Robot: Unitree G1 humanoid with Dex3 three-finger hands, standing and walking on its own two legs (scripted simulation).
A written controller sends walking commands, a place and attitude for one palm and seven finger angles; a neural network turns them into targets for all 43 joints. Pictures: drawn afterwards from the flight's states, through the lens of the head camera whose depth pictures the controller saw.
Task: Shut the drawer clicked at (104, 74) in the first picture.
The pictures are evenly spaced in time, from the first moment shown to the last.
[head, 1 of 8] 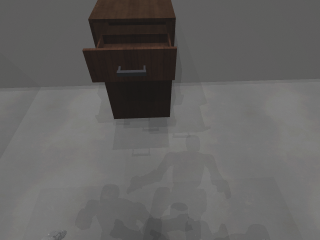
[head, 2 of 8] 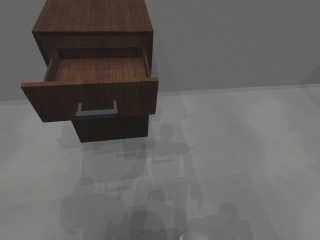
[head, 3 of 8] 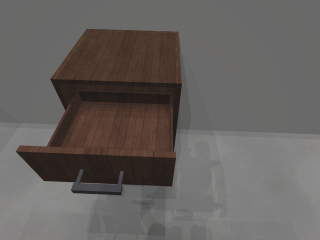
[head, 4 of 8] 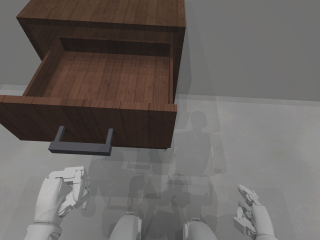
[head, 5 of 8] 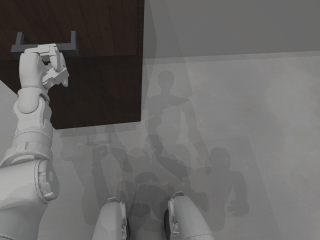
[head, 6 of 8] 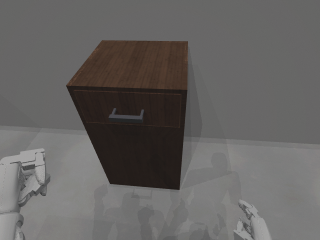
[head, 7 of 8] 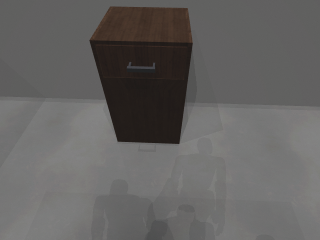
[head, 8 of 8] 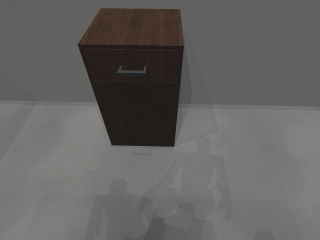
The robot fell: no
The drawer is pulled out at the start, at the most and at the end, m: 0.30 0.30 0.00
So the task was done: yes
